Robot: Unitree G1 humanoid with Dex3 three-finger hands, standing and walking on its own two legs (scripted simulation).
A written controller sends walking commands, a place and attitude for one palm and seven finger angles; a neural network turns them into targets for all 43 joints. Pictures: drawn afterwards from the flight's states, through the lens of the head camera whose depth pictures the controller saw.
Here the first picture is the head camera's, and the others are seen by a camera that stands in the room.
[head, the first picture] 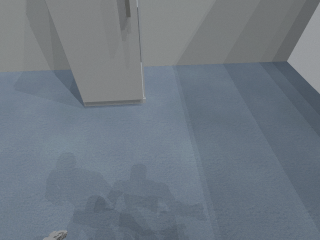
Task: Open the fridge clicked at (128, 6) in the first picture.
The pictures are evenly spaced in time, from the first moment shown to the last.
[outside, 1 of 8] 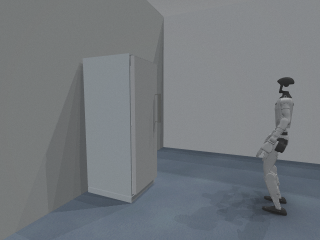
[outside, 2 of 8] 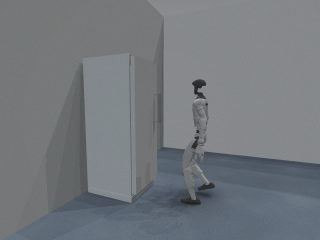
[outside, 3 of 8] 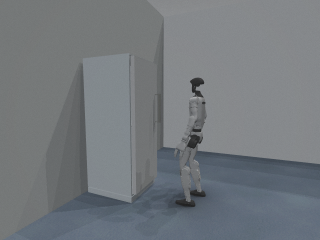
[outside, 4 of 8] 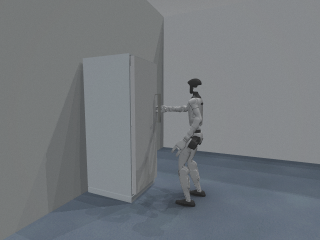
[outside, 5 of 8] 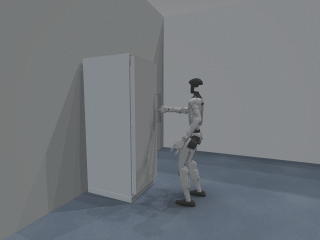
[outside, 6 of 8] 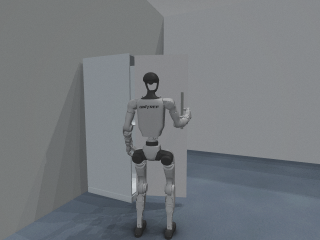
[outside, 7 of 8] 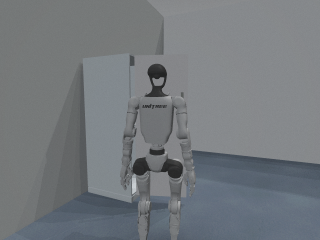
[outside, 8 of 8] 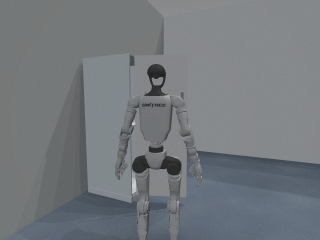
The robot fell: no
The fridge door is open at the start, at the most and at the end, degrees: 0 74 72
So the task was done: yes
